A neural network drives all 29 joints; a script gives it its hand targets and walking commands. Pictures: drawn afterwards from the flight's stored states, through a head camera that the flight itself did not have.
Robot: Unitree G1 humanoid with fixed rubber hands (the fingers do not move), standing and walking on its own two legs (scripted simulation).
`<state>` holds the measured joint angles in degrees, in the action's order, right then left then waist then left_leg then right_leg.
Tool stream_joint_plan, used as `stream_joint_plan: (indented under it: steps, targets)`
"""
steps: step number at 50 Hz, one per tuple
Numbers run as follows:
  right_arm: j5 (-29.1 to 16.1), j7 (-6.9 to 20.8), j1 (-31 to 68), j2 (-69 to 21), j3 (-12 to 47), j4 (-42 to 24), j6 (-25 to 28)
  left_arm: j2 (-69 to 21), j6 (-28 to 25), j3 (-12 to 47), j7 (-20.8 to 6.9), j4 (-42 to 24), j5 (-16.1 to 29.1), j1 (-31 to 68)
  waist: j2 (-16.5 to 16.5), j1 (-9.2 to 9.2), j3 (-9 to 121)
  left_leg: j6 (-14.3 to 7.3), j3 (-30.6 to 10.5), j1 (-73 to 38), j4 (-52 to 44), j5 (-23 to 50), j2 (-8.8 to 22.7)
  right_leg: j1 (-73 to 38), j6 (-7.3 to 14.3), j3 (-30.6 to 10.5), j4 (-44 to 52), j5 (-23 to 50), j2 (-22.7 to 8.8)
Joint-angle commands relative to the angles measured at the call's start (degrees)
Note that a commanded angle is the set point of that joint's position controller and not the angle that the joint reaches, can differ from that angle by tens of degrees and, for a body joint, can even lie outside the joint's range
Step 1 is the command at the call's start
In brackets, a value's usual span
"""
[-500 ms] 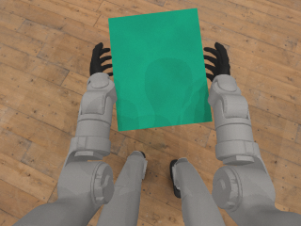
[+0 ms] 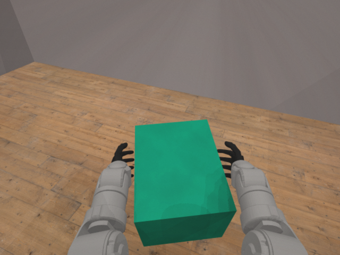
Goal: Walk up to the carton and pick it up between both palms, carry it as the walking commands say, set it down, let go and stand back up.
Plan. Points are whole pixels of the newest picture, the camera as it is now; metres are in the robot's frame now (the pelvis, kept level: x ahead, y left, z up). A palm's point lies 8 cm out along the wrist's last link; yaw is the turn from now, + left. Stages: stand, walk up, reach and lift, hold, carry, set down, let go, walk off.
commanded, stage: reach and lift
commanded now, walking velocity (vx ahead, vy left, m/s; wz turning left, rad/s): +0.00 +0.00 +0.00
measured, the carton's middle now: (177, 179) +0.35 +0.03 -0.02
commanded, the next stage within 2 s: hold in 1.56 s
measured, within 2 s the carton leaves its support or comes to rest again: neither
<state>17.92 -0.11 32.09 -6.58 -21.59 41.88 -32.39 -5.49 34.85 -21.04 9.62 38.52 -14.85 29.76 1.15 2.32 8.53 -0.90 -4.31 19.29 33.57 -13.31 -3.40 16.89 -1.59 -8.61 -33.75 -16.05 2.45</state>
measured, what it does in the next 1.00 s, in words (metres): stands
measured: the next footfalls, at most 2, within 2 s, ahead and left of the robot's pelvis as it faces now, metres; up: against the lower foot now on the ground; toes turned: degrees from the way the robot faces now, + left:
none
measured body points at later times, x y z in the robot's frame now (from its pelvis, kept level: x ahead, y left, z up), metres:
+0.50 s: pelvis +0.03 -0.03 +0.01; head -0.05 -0.03 +0.46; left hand +0.32 +0.15 +0.06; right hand +0.34 -0.15 +0.06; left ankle +0.05 +0.11 -0.73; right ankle +0.03 -0.14 -0.73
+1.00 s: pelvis +0.01 -0.01 +0.01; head -0.07 +0.00 +0.45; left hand +0.31 +0.16 +0.05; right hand +0.32 -0.14 +0.06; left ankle +0.05 +0.11 -0.73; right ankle +0.03 -0.14 -0.73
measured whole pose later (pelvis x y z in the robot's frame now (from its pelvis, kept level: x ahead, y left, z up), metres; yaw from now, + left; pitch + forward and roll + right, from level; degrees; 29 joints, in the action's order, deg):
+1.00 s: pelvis +0.01 -0.01 +0.01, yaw +2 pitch -6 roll -1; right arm 14.4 -5.2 22.2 -9.8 -16.2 28.0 -39.4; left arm -8.2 41.1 -14.9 15.0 27.3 -12.9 20.8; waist 0.0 -0.8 5.0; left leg -0.3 -6.6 10.1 28.2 -11.8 -3.0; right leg 6.6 -0.9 -6.6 -26.7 -14.1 2.3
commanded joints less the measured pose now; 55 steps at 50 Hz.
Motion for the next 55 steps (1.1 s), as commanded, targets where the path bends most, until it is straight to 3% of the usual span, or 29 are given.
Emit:
stream_joint_plan:
  steps: [1,4,5,6,9,10,13,16,20,23,27,30,32,33,35,38,39,43,46,50,54,55]
  targets:
    - [-17.1,17.3,31.5,-58.1,30.1,-11.0,-1.7,-62.9,2.3,30.9,-22.9,-11.9,16.7,36.0,-4.3,-0.56,14.9,2.4,0.5,-25.2,-9.2,18.1,-0.7,-1.9,3.9,5.2,11.0,11.4,3.0]
    - [-18.0,17.5,27.5,-56.4,31.0,-13.8,-3.7,-62.3,4.8,32.0,-22.2,-15.2,16.3,31.0,-6.1,-0.56,8.2,3.0,-1.0,-25.3,-10.6,21.7,0.0,-1.1,3.8,5.5,11.9,10.6,3.6]
    - [-19.2,17.5,26.7,-58.7,33.7,-16.3,-4.1,-62.0,5.3,33.4,-22.3,-18.1,16.8,30.9,-4.7,0.44,10.2,2.8,-1.0,-25.8,-10.7,21.5,-0.3,-3.8,3.6,5.2,12.2,11.3,3.5]
    - [-18.7,17.7,25.9,-57.5,32.8,-15.1,-4.6,-61.0,5.7,32.6,-22.0,-17.8,16.1,30.6,-4.8,0.52,7.6,2.8,-1.1,-25.0,-11.5,18.7,-0.1,-2.5,3.6,5.4,12.5,8.8,3.6]
    - [-21.2,17.5,27.1,-60.1,38.9,-22.5,-4.9,-61.5,6.1,35.8,-22.4,-22.2,17.3,27.9,-2.0,2.28,11.4,2.0,-1.3,-26.8,-11.4,21.8,-0.5,-6.8,2.6,4.7,12.5,12.5,3.5]
    - [-21.6,17.3,26.1,-59.7,40.1,-24.1,-5.0,-61.2,6.2,37.3,-22.5,-23.8,18.1,27.9,-2.7,1.90,13.2,2.1,-0.9,-28.0,-11.4,23.6,-1.0,-8.4,2.4,4.4,12.9,14.9,3.3]
    - [-20.1,16.3,23.8,-57.9,39.5,-24.5,-6.0,-60.4,7.2,36.9,-23.4,-20.9,18.1,25.0,0.1,0.16,10.8,1.7,-1.1,-26.0,-11.7,20.0,-1.1,-9.6,2.2,3.7,13.7,15.3,3.0]
    - [-19.2,15.1,18.5,-59.1,37.9,-22.3,-6.5,-60.0,6.7,39.1,-24.5,-22.6,19.2,27.0,-0.4,-3.62,11.4,2.0,-0.8,-26.1,-11.4,19.8,-1.8,-10.9,2.0,3.1,14.2,19.2,2.3]
    - [-18.5,13.6,18.0,-58.6,35.1,-21.1,-6.8,-57.1,6.3,36.7,-25.8,-19.2,18.2,27.4,0.3,-5.36,6.8,1.4,0.5,-21.2,-11.6,13.9,-3.0,-12.9,1.0,2.3,14.8,20.9,0.6]
    - [-19.4,13.3,17.6,-60.8,36.8,-21.6,-7.2,-56.9,5.5,37.2,-26.3,-21.1,18.0,27.9,0.6,-4.14,7.2,1.1,0.7,-20.4,-10.8,13.7,-3.2,-13.3,0.2,2.0,14.1,22.3,0.1]
    - [-21.4,13.5,22.9,-60.8,39.5,-23.7,-7.5,-54.9,5.3,35.2,-25.9,-20.5,16.0,25.3,0.3,-0.23,4.9,0.6,0.9,-18.0,-10.5,11.7,-2.7,-13.0,-0.3,2.0,13.5,20.2,0.0]
    - [-21.0,14.0,23.6,-60.0,39.7,-22.6,-7.9,-55.3,5.7,35.4,-25.5,-20.9,15.7,25.3,-0.6,0.75,3.6,0.8,0.5,-18.2,-10.5,8.6,-2.1,-10.6,0.4,2.5,14.1,12.3,0.6]
    - [-21.3,14.4,25.0,-59.3,39.4,-22.4,-7.3,-56.9,5.5,36.9,-25.2,-21.6,16.8,27.5,-1.7,-0.96,4.4,1.2,0.6,-19.5,-10.0,8.2,-1.8,-8.4,1.2,2.4,14.1,10.6,0.5]
    - [-21.3,14.4,25.7,-58.7,39.2,-22.6,-7.0,-56.9,5.6,37.9,-25.2,-22.3,17.1,28.1,-2.4,-0.72,5.7,1.6,0.7,-19.0,-9.8,9.3,-2.0,-9.2,1.2,2.4,13.7,11.4,0.7]
    - [-20.6,14.7,25.8,-58.1,38.5,-22.8,-6.7,-58.1,5.5,38.0,-25.2,-20.8,17.2,27.8,-1.0,-1.85,6.4,1.6,0.4,-19.1,-9.8,8.3,-1.5,-8.9,1.3,2.7,13.9,9.7,1.0]
    - [-20.3,14.8,25.0,-59.0,37.6,-21.3,-6.0,-60.9,5.0,39.2,-25.4,-20.7,18.5,30.4,-1.5,-3.84,9.0,1.8,-0.3,-20.0,-9.3,9.2,-1.2,-7.7,1.6,2.3,13.4,10.0,0.8]
    - [-20.7,14.9,27.2,-59.6,37.9,-22.2,-5.5,-61.2,4.6,39.5,-25.5,-20.5,18.8,31.8,-1.1,-3.38,11.2,1.8,0.1,-19.2,-9.0,8.9,-1.5,-8.9,1.4,2.5,13.2,9.4,1.1]
    - [-18.9,15.4,25.4,-58.9,33.8,-15.3,-5.0,-63.0,3.9,37.6,-25.3,-15.5,17.8,33.8,-2.3,-4.66,12.4,2.3,-0.3,-19.2,-9.4,8.7,-1.3,-7.4,1.6,3.0,13.0,8.6,1.3]
    - [-19.3,16.0,24.6,-59.5,33.9,-16.2,-4.8,-64.1,3.8,38.7,-25.2,-16.6,18.1,33.6,-3.6,-4.59,13.1,2.7,-0.2,-20.0,-9.8,11.0,-1.0,-7.5,1.8,3.6,12.5,10.6,2.0]
    - [-19.4,17.2,29.8,-58.1,32.6,-16.5,-4.6,-65.6,3.9,36.0,-25.1,-13.0,17.7,34.3,-2.1,-4.47,10.9,2.6,-0.5,-18.5,-10.4,5.9,-0.7,-6.1,2.2,4.2,12.6,5.9,2.0]
    - [-18.4,18.4,30.5,-58.0,30.3,-12.4,-5.3,-66.1,4.5,32.6,-24.6,-9.1,15.8,33.5,-1.5,-3.66,7.3,2.6,-0.4,-17.1,-11.3,0.7,-0.2,-4.1,2.6,4.4,12.7,0.8,1.7]
    - [-18.5,18.6,29.6,-57.8,29.7,-11.9,-5.2,-66.4,4.2,33.0,-24.6,-10.4,16.4,34.8,-2.9,-3.93,7.7,2.7,-0.6,-17.6,-11.5,2.0,-0.1,-3.8,2.7,4.3,12.6,2.3,1.7]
